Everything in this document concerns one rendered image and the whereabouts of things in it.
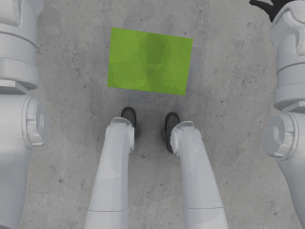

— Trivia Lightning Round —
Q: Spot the right robot forearm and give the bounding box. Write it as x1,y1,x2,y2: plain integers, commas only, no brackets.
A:
269,0,305,114

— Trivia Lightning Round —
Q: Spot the left robot upper arm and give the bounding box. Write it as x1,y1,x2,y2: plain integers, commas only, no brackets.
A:
0,94,51,229

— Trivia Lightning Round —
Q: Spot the right robot upper arm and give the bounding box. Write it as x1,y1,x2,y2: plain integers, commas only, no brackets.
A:
262,112,305,229

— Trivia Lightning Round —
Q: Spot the carton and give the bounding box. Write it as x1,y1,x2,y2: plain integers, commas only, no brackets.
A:
107,27,193,95

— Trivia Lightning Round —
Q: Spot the robot right hand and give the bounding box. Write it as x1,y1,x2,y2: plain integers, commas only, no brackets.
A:
249,0,303,23

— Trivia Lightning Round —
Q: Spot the robot left thigh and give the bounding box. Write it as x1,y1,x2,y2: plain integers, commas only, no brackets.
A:
84,122,134,229

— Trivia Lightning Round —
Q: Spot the right robot foot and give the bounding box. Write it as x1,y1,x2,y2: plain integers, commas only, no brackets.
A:
165,112,180,154

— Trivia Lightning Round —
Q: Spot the left robot forearm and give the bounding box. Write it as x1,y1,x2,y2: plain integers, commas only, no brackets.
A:
0,0,44,95

